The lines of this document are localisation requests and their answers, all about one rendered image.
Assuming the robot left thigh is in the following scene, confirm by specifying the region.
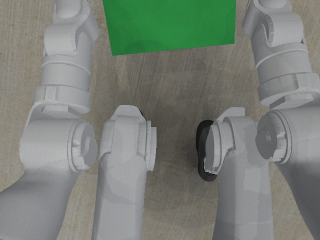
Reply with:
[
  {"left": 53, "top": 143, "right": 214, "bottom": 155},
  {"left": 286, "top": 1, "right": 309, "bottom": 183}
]
[{"left": 91, "top": 115, "right": 157, "bottom": 240}]

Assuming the robot right forearm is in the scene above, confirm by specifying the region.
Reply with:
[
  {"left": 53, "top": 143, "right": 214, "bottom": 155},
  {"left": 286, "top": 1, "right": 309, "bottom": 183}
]
[{"left": 242, "top": 0, "right": 320, "bottom": 110}]

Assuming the carton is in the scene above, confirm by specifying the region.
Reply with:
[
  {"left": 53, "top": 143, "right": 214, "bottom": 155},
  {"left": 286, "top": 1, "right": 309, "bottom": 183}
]
[{"left": 102, "top": 0, "right": 236, "bottom": 56}]

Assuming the robot right upper arm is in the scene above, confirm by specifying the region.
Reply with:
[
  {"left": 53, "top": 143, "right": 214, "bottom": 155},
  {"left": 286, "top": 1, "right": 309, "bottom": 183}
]
[{"left": 255, "top": 106, "right": 320, "bottom": 240}]

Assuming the left robot shin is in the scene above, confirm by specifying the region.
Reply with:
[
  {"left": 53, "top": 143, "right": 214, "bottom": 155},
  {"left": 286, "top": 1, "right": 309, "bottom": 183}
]
[{"left": 98, "top": 105, "right": 146, "bottom": 164}]

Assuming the robot left forearm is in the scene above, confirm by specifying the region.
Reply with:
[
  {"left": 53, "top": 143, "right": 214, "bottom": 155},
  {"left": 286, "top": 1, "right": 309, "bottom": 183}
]
[{"left": 19, "top": 0, "right": 100, "bottom": 162}]

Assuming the robot left upper arm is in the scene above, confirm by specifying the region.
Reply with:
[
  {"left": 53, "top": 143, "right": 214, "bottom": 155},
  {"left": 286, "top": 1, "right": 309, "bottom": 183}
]
[{"left": 0, "top": 118, "right": 98, "bottom": 240}]

